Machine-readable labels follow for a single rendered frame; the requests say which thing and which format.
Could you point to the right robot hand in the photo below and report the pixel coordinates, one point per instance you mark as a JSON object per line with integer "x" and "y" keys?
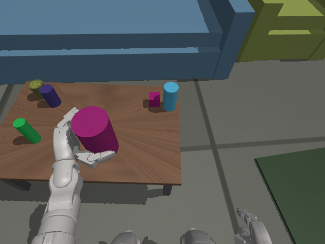
{"x": 257, "y": 233}

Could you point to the armchair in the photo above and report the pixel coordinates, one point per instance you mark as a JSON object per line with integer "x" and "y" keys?
{"x": 285, "y": 29}

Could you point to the left robot arm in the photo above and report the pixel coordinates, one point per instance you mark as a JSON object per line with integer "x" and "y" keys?
{"x": 61, "y": 214}

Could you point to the left robot hand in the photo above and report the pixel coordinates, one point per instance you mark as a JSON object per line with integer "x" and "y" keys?
{"x": 67, "y": 146}

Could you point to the sofa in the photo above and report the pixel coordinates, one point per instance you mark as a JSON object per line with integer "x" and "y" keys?
{"x": 120, "y": 40}

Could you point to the coffee table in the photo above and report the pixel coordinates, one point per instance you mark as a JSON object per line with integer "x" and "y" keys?
{"x": 148, "y": 137}

